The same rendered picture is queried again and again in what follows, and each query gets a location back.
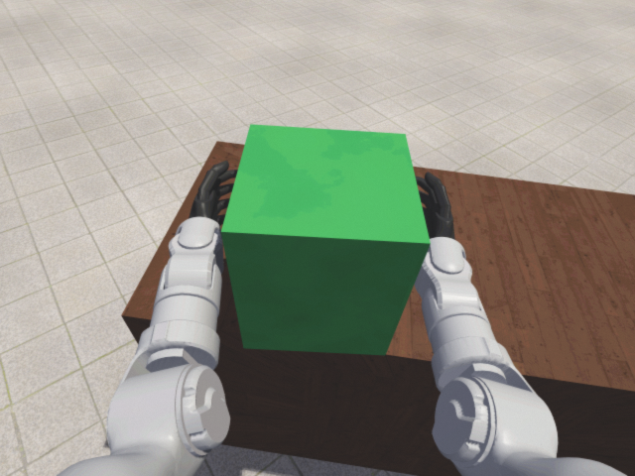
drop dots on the carton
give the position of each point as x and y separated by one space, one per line
324 237

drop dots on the pedestal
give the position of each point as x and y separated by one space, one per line
554 268

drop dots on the right robot hand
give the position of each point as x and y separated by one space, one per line
437 213

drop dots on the robot right upper arm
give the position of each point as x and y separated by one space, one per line
488 428

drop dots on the robot right forearm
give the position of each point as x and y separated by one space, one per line
457 325

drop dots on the robot left forearm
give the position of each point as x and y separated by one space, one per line
187 303

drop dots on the robot left upper arm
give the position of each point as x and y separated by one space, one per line
162 423

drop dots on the left robot hand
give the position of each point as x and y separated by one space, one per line
206 202

